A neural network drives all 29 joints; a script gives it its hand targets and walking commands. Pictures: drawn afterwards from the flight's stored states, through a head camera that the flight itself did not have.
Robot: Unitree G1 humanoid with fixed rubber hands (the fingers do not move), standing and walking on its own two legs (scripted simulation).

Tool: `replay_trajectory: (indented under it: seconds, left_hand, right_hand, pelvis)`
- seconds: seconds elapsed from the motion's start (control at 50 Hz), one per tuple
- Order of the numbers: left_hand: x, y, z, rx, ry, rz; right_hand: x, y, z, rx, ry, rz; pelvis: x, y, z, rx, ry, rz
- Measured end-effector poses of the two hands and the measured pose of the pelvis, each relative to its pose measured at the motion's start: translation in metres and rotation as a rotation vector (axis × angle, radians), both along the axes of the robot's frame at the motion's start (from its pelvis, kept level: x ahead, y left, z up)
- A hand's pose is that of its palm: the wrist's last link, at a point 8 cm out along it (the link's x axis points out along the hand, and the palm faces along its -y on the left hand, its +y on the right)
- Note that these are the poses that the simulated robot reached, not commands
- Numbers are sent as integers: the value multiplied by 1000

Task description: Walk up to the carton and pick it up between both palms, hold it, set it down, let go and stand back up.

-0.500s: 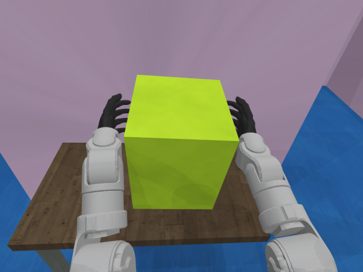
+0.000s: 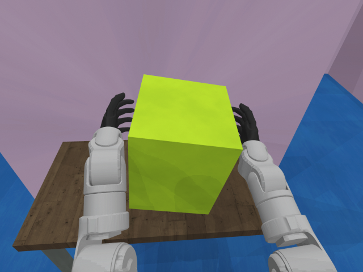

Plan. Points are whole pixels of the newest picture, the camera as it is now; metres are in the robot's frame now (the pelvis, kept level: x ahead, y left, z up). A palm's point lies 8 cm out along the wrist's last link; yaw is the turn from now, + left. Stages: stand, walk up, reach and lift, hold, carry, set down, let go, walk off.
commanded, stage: hold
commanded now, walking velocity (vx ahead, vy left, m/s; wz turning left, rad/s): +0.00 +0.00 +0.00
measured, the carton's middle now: (177, 147) +0.39 +0.01 +0.11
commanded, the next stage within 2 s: none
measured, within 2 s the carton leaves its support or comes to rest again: neither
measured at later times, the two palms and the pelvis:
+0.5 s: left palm (119, 132) +0.35 +0.13 +0.18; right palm (254, 140) +0.35 -0.16 +0.16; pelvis +0.00 -0.01 +0.00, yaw +1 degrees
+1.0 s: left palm (105, 144) +0.34 +0.16 +0.16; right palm (240, 139) +0.35 -0.13 +0.16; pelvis +0.00 -0.01 +0.00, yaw +3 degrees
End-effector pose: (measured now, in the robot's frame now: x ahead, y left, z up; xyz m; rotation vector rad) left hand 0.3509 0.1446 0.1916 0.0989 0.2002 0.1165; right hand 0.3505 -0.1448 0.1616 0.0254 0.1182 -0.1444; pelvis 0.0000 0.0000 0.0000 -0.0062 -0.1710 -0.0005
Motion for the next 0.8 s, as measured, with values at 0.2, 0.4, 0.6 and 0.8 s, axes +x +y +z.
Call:
replay_trajectory:
  seconds: [0.2, 0.4, 0.6, 0.8]
  left_hand:
    - [-8, 23, -17, -69, -1, 58]
    - [-1, 3, -28, -39, 7, 11]
    - [2, -13, 2, 14, -15, -14]
    - [-9, 22, -13, -64, -3, 57]
  right_hand:
    - [12, 23, 21, -57, -10, 63]
    - [4, 2, -3, -5, -7, 12]
    - [-1, -14, 4, 9, -23, -12]
    - [9, 21, 19, -57, -8, 61]
  pelvis:
    - [-2, -11, 0, -3, 1, 26]
    - [0, -12, -1, -10, 31, 40]
    - [2, -3, 0, -1, 4, -1]
    - [0, -12, 0, -1, -10, 21]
